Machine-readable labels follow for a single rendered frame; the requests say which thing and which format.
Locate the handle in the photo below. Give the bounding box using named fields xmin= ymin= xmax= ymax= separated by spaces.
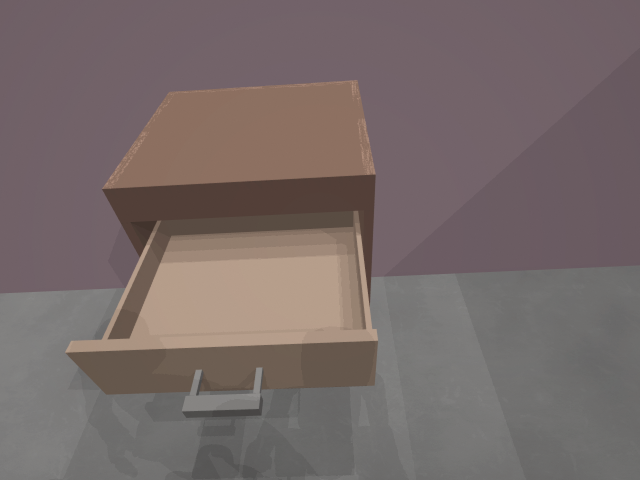
xmin=182 ymin=367 xmax=264 ymax=418

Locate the cabinet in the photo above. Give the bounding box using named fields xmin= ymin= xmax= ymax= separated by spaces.
xmin=102 ymin=80 xmax=376 ymax=391

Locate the drawer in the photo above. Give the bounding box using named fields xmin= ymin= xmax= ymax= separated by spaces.
xmin=65 ymin=211 xmax=378 ymax=395

